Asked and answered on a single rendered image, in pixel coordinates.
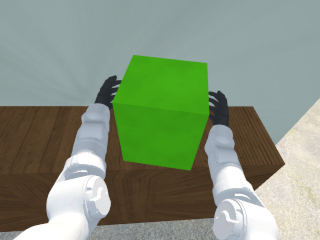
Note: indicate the carton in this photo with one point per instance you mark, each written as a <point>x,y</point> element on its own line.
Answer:
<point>161,109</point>

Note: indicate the robot right hand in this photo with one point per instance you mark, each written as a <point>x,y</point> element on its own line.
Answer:
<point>221,112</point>

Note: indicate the right robot upper arm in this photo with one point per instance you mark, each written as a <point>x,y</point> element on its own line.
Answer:
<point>235,219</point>

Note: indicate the left robot forearm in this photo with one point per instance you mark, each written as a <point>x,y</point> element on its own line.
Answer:
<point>90,146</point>

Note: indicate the left robot upper arm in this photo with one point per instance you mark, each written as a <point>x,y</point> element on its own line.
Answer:
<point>74,208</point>

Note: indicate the right robot forearm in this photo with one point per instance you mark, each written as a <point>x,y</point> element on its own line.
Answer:
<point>225,169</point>

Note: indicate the pedestal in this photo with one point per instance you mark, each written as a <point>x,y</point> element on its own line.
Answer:
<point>36,141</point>

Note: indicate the robot left hand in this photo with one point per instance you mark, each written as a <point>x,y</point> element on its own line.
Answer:
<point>105,94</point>

